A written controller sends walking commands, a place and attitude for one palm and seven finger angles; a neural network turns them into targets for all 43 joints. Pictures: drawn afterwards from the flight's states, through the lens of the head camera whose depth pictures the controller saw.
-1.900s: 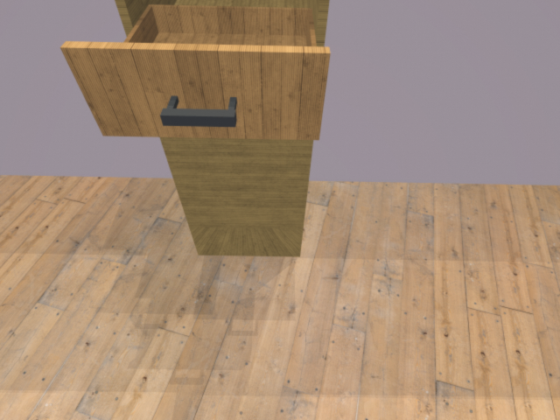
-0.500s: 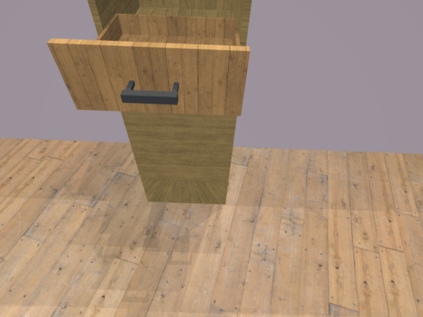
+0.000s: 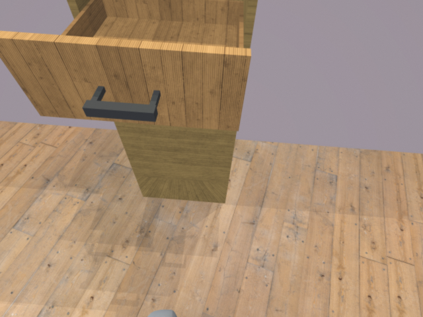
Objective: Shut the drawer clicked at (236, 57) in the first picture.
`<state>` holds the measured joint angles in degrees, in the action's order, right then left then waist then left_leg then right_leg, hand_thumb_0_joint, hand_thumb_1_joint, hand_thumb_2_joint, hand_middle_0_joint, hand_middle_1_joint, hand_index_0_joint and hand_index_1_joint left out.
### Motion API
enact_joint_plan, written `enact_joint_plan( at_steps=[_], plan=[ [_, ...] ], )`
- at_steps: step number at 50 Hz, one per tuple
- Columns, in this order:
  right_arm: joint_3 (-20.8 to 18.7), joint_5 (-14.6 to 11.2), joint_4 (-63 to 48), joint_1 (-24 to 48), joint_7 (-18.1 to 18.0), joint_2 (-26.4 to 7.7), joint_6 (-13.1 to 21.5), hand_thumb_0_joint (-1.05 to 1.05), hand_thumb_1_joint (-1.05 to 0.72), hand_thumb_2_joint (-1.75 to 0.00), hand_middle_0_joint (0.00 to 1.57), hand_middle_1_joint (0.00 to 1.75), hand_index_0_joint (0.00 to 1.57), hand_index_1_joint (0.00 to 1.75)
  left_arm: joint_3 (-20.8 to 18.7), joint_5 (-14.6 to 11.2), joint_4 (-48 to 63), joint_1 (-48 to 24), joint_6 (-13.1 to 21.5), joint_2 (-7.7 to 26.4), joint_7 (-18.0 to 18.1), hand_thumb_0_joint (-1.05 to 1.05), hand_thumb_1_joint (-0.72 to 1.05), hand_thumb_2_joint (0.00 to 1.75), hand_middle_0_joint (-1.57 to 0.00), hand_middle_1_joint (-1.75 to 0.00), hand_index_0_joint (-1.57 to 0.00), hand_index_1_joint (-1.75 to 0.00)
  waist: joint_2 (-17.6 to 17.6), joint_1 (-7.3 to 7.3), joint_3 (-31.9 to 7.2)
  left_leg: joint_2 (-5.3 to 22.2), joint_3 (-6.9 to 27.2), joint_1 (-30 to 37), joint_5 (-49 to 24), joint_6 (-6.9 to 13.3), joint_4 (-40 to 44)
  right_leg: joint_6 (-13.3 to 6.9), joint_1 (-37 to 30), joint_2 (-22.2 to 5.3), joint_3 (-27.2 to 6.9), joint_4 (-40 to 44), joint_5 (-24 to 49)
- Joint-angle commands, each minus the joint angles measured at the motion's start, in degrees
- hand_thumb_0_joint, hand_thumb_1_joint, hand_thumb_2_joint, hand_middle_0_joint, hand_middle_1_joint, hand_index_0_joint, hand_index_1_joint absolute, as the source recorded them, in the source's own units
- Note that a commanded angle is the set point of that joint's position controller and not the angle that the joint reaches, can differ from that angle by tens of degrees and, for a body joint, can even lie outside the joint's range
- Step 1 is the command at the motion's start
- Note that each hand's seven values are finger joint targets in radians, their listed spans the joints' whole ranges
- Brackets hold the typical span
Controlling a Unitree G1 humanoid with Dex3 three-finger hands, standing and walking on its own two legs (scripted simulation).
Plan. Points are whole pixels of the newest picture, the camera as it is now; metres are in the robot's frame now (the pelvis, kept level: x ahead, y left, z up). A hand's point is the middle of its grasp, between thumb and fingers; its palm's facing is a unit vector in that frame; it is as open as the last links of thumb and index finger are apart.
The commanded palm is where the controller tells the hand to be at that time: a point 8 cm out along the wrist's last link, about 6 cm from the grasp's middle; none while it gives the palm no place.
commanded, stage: come to a stop and stand still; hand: left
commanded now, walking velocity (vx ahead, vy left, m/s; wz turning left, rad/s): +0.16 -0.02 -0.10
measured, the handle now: (124, 102) +0.41 +0.16 +0.18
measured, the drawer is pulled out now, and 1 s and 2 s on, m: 0.28 0.28 0.28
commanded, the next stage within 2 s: look again from close up in 1.34 s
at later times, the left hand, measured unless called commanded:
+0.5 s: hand out of the picture +0.12 +0.20 -0.18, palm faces +0.00 -0.97 -0.24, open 7.4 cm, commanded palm none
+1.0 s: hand out of the picture +0.12 +0.15 -0.16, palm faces -0.08 -0.97 -0.22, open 7.4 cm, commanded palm none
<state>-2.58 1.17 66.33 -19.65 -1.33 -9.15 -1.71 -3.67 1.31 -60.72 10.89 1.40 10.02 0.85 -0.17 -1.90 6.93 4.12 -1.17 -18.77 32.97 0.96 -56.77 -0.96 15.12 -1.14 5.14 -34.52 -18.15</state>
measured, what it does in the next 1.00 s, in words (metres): steps on the spot: left foot, then left foot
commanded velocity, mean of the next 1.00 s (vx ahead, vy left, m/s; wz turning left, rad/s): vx -0.10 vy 0.00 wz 0.00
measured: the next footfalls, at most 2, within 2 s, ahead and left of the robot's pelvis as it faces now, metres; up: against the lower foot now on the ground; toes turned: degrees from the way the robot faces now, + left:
left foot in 0.08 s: +0.06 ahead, +0.13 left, +0.00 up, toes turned +3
left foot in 0.48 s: +0.13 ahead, +0.10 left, +0.00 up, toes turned +0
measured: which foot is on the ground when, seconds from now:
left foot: up 0.00-0.06, down 0.08-0.24, up 0.26-0.46, down 0.48-1.00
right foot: down 0.00-0.48, up 0.50-0.80, down 0.82-1.00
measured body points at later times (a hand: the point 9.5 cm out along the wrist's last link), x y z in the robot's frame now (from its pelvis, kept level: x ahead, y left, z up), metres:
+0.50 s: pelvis +0.08 +0.00 +0.01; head +0.16 +0.02 +0.45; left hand +0.12 +0.25 -0.16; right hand +0.17 -0.26 -0.13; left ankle +0.09 +0.10 -0.73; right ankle +0.03 -0.13 -0.72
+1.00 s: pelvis +0.06 -0.03 +0.01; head +0.10 -0.04 +0.46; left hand +0.13 +0.20 -0.15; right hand +0.07 -0.27 -0.15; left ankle +0.09 +0.10 -0.73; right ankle +0.02 -0.16 -0.73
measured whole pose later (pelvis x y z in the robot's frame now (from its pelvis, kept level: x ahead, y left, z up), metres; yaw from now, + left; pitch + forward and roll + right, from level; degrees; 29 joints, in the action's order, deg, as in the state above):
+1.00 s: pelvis +0.06 -0.03 +0.01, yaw -4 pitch -1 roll +0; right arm -2.2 0.6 61.3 -12.1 -1.1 -10.2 -1.7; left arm -0.7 0.8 -60.2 10.8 -1.3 10.6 1.4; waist 0.2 -1.8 5.5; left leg 3.1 -3.6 -14.3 13.3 -1.4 -28.8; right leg 0.9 9.6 -0.7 -1.3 -29.1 -18.5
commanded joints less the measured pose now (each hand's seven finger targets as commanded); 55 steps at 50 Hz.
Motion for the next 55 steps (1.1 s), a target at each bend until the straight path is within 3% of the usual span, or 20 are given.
enact_joint_plan(
  at_steps=[1, 2, 3, 4, 6, 8, 11, 14, 21, 22, 24, 25, 28, 35, 38, 40, 41, 43, 45, 55],
  plan=[
    [0.3, 0.3, -1.9, -9.2, 0.5, 1.1, 2.4, 0.0, -0.9, -0.9, 0.2, 0.3, 0.2, 0.3, -1.2, -0.2, 1.5, 1.3, 0.0, 8.2, -0.1, 0.0, 0.9, 0.9, -0.2, -0.3, -0.2, -0.3, 1.9, -3.3, -3.4, -0.8, -5.9, 12.8, -15.8, -1.3, 23.3, -8.1, 10.4, -10.7, -10.6, 14.2, -2.5],
    [0.2, 0.5, -0.8, -11.8, 0.2, -0.7, 3.1, 0.0, -0.9, -0.9, 0.2, 0.3, 0.2, 0.3, -0.8, -0.9, 1.5, 1.8, -0.3, 6.6, -0.5, 0.0, 0.9, 0.9, -0.2, -0.3, -0.2, -0.3, -3.6, -3.36, -4.0, -0.4, -3.4, 15.8, -17.1, -1.7, 30.2, -5.9, 10.9, -6.8, -7.5, 6.8, -4.3],
    [-1.0, 1.1, -0.7, -14.2, -0.3, -6.3, 4.1, 0.0, -0.9, -0.9, 0.2, 0.3, 0.2, 0.3, -0.1, -1.4, 2.4, 2.6, -0.4, 2.8, -0.8, 0.0, 0.9, 0.9, -0.2, -0.3, -0.2, -0.3, -20.1, -3.65, -4.8, 11.4, 15.8, 17.7, -15.4, 2.3, 40.5, -1.8, 17.0, -0.1, -2.7, -7.9, -7.3],
    [-1.4, 1.3, -2.1, -12.9, -1.2, -8.9, 3.9, 0.0, -0.9, -0.9, 0.2, 0.3, 0.2, 0.3, 0.1, -1.4, 3.6, 0.2, -0.5, 3.0, -0.4, 0.0, 0.9, 0.9, -0.2, -0.3, -0.2, -0.3, -21.5, -3.36, -2.6, 19.2, 23.6, 16.0, -25.1, 8.5, 44.3, -0.2, 19.3, 0.7, -1.9, -16.1, -14.2],
    [-0.5, 1.3, -5.4, -5.1, -1.4, -8.5, 3.6, 0.0, -0.9, -0.9, 0.2, 0.3, 0.2, 0.3, 0.6, -1.1, 3.7, 0.2, -0.3, 2.3, -0.3, 0.0, 0.9, 0.9, -0.2, -0.3, -0.2, -0.3, -8.2, -0.03, -3.1, 17.0, 15.6, 8.8, -47.2, 10.5, 38.6, 0.3, 9.9, -1.9, -5.6, -12.6, -13.1],
    [-0.1, 0.3, -5.8, 0.4, -2.0, -8.3, 3.5, 0.0, -0.9, -0.9, 0.2, 0.3, 0.2, 0.3, 0.0, -0.7, 1.4, 2.9, -0.5, 4.3, -0.3, 0.0, 0.9, 0.9, -0.2, -0.3, -0.2, -0.3, -12.2, 2.21, -3.5, 9.3, 3.5, 10.5, -65.3, 3.6, 29.8, 0.6, -0.4, -1.5, -2.3, 5.2, 2.8],
    [-1.1, -1.6, -8.5, 1.5, -1.9, -6.6, 2.4, 0.0, -0.9, -0.9, 0.2, 0.3, 0.2, 0.3, -1.4, -0.6, -1.0, 11.2, 0.4, 12.0, 1.1, 0.0, 0.9, 0.9, -0.2, -0.3, -0.2, -0.3, 4.2, 3.24, -11.9, 0.0, -4.2, 1.6, -36.1, -3.5, 17.8, -4.5, -16.5, -13.4, -11.7, 3.0, 71.0],
    [-1.5, -1.2, -9.2, 5.9, -1.2, -4.5, 0.3, 0.0, -0.9, -0.9, 0.2, 0.3, 0.2, 0.3, -1.4, -0.1, -0.1, 8.3, -0.9, 11.8, 1.8, 0.0, 0.9, 0.9, -0.2, -0.3, -0.2, -0.3, 12.3, 3.97, -7.1, -3.2, -2.7, -5.4, -2.5, -3.2, 10.1, -9.0, -16.8, -17.2, -14.5, 6.5, 77.5],
    [-2.0, -0.9, -10.0, 6.9, -0.3, -6.1, -0.6, 0.0, -0.9, -0.9, 0.2, 0.3, 0.2, 0.3, -2.2, -0.6, 3.6, 1.9, -1.8, 12.8, 2.3, 0.0, 0.9, 0.9, -0.2, -0.3, -0.2, -0.3, 9.1, 0.85, -11.5, -3.9, -3.0, 3.8, -20.4, -3.2, 28.7, -5.7, -16.3, -13.7, -10.0, 2.6, 60.9],
    [-2.4, -0.5, -9.4, 4.9, -0.4, -7.8, -0.2, 0.0, -0.9, -0.9, 0.2, 0.3, 0.2, 0.3, -1.9, -1.0, 4.4, 1.0, -1.8, 11.7, 2.2, 0.0, 0.9, 0.9, -0.2, -0.3, -0.2, -0.3, 6.3, -0.4, -12.8, -0.9, -2.4, 12.6, -35.9, -2.1, 34.6, -2.9, -10.4, -11.4, -7.8, -0.3, 50.7],
    [-3.6, -0.1, -10.7, 3.7, -0.7, -14.7, 0.0, 0.0, -0.9, -0.9, 0.2, 0.3, 0.2, 0.3, -0.6, -1.5, 5.6, 3.2, -2.5, 6.9, 2.3, 0.0, 0.9, 0.9, -0.2, -0.3, -0.2, -0.3, -14.3, -0.87, -16.4, 19.5, 16.8, 21.3, -79.6, 11.1, 35.1, 2.8, 4.9, 0.9, -4.1, -20.2, -19.3],
    [-3.2, 0.2, -11.1, 4.5, -0.7, -14.1, -0.3, 0.0, -0.9, -0.9, 0.2, 0.3, 0.2, 0.3, -0.7, -0.9, 5.3, 4.3, -3.3, 7.1, 2.7, 0.0, 0.9, 0.9, -0.2, -0.3, -0.2, -0.3, -10.4, -0.92, -15.5, 19.7, 12.2, 17.1, -73.5, 13.6, 33.3, 1.6, 2.9, 0.7, -9.3, -28.4, -22.1],
    [-2.2, 0.8, -12.6, 9.1, -1.9, -11.1, 0.3, 0.0, -0.9, -0.9, 0.2, 0.3, 0.2, 0.3, -1.3, -0.3, 5.6, 0.8, -4.1, 7.3, 1.9, 0.0, 0.9, 0.9, -0.2, -0.3, -0.2, -0.3, -8.3, 0.88, -5.8, 15.1, 9.6, 12.2, -68.0, 12.3, 33.5, 2.6, 9.9, 0.3, -10.0, -29.9, -15.7],
    [-2.4, 0.7, -12.5, 9.1, -1.4, -12.1, 0.9, 0.0, -0.9, -0.9, 0.2, 0.3, 0.2, 0.3, -0.1, -0.2, 6.5, 3.0, -4.0, 6.7, 0.7, 0.0, 0.9, 0.9, -0.2, -0.3, -0.2, -0.3, -9.2, 1.24, -10.9, 12.8, 7.4, 12.5, -48.5, 9.0, 34.7, 2.1, 1.9, 0.6, -5.0, -10.9, -10.8],
    [-2.4, -0.2, -12.0, 9.5, -0.9, -11.6, 0.8, 0.0, -0.9, -0.9, 0.2, 0.3, 0.2, 0.3, 0.0, 0.0, 5.4, 6.1, -3.1, 7.8, 0.5, 0.0, 0.9, 0.9, -0.2, -0.3, -0.2, -0.3, -6.4, 2.99, -11.0, 8.7, 5.6, 8.1, -39.4, 4.7, 30.9, 1.5, -6.9, 0.4, -4.0, 7.2, 4.9],
    [-1.5, -1.3, -12.9, 9.6, -0.2, -6.3, 0.3, 0.0, -0.9, -0.9, 0.2, 0.3, 0.2, 0.3, -0.4, 0.4, 5.4, 4.1, -1.9, 13.1, 0.9, 0.0, 0.9, 0.9, -0.2, -0.3, -0.2, -0.3, 9.3, 1.27, -8.1, -0.2, -0.6, 3.7, -17.0, -1.5, 25.3, -3.3, -4.2, -12.5, -19.5, 16.9, 16.5],
    [-1.1, -1.1, -12.2, 8.7, 0.3, -6.0, -0.1, 0.0, -0.9, -0.9, 0.2, 0.3, 0.2, 0.3, 0.0, 0.1, 5.8, 0.9, -1.8, 14.2, 0.7, 0.0, 0.9, 0.9, -0.2, -0.3, -0.2, -0.3, 10.1, 0.09, -6.1, -1.9, -1.0, 6.1, -10.9, -2.1, 23.9, -6.0, 1.5, -15.5, -20.0, 17.7, 14.8],
    [-0.9, -0.4, -9.9, 5.5, 0.8, -5.2, 0.6, 0.0, -0.9, -0.9, 0.2, 0.3, 0.2, 0.3, 0.8, 0.0, 5.7, -1.8, -1.9, 12.0, 0.5, 0.0, 0.9, 0.9, -0.2, -0.3, -0.2, -0.3, 1.8, -1.39, -6.7, -1.0, -0.9, 12.7, -24.2, -1.2, 28.8, -3.4, 4.9, -9.0, -13.6, 11.9, 11.6],
    [-1.3, -0.5, -8.8, 6.2, -0.2, -8.0, 1.3, 0.0, -0.9, -0.9, 0.2, 0.3, 0.2, 0.3, 1.1, -0.8, 4.2, 2.1, -1.5, 9.6, 1.0, 0.0, 0.9, 0.9, -0.2, -0.3, -0.2, -0.3, 2.9, 0.78, -11.3, 3.7, 2.8, 13.3, -36.2, 0.3, 29.9, 0.0, -2.7, -4.3, -8.7, 8.5, 18.7],
    [-0.3, -0.5, -4.5, 4.5, -0.1, -6.1, 1.1, 0.0, -0.9, -0.9, 0.2, 0.3, 0.2, 0.3, 1.5, -0.8, 0.8, 3.1, -1.3, 8.2, 1.1, 0.0, 0.9, 0.9, -0.2, -0.3, -0.2, -0.3, 0.8, 1.12, -4.3, 2.5, 1.3, 10.6, -25.1, -1.3, 34.7, -0.5, -2.1, -4.6, -10.3, 16.3, 7.2]
  ],
)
